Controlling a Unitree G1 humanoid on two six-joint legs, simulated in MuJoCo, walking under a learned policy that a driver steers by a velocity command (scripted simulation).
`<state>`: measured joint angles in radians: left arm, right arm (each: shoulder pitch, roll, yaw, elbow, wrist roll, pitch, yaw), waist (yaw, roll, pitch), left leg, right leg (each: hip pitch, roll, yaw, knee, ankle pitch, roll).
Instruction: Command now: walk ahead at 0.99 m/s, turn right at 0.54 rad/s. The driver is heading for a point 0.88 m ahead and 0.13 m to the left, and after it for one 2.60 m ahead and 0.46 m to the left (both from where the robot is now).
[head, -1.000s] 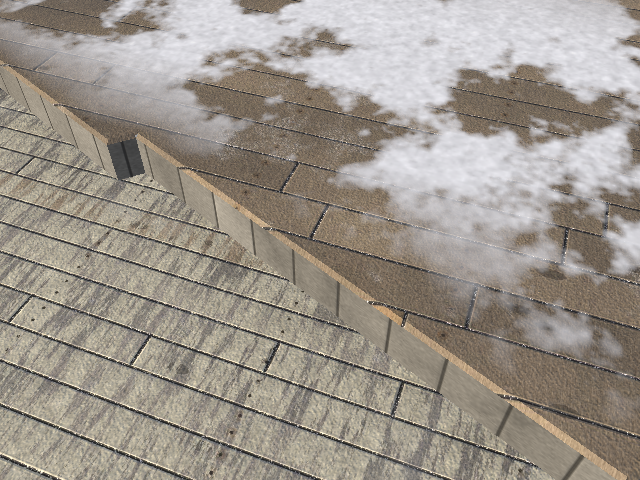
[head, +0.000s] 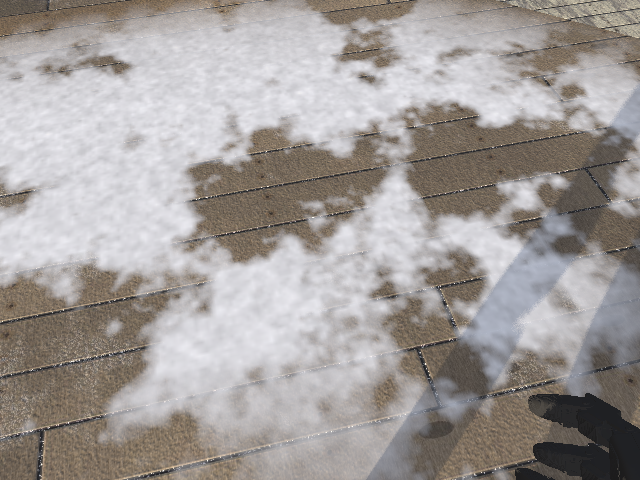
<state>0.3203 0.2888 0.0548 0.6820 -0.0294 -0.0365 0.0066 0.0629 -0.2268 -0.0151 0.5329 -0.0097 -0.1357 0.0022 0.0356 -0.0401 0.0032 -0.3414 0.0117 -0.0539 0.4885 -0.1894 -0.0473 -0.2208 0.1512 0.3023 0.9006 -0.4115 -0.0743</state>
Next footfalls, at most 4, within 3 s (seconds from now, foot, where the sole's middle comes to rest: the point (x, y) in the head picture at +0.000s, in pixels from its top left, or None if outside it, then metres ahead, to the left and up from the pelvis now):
0.32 right None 0.36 -0.18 -0.61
0.80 left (356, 318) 0.78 -0.01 -0.61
1.20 right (367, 187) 1.17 -0.04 -0.61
1.54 left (310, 240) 0.99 0.10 -0.61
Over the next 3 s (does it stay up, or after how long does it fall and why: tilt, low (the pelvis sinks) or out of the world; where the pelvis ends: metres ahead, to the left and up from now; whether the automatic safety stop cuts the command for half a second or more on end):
stays up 1.50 -0.07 0.14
